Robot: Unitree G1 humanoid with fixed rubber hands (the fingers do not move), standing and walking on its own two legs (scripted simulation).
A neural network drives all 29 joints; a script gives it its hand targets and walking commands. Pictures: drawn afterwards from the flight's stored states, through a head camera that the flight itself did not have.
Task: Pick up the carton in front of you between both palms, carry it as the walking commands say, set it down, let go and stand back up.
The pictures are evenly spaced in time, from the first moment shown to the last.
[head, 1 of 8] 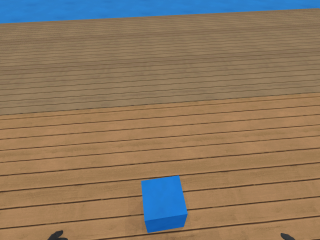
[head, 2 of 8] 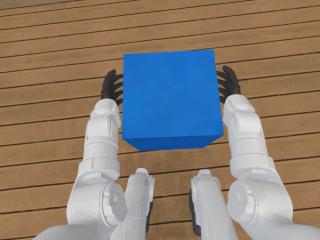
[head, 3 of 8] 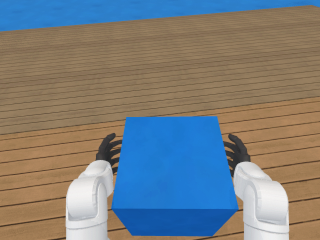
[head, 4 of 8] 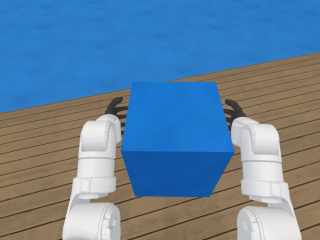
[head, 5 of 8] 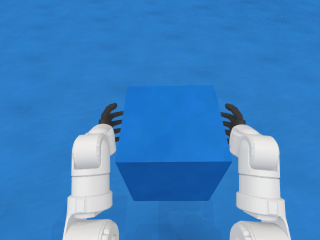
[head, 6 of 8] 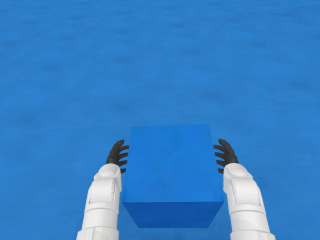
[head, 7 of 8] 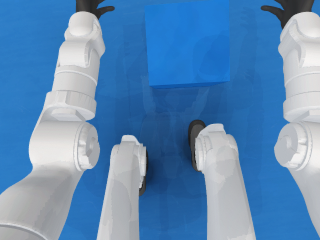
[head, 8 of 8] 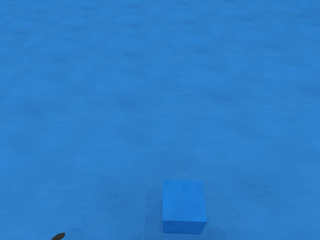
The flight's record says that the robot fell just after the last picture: no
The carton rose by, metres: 0.69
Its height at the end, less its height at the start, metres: -0.32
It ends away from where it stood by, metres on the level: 5.91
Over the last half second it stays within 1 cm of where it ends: yes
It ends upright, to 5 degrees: yes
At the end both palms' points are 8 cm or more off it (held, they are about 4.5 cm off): yes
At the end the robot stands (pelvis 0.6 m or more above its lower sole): yes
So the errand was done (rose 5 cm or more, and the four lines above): yes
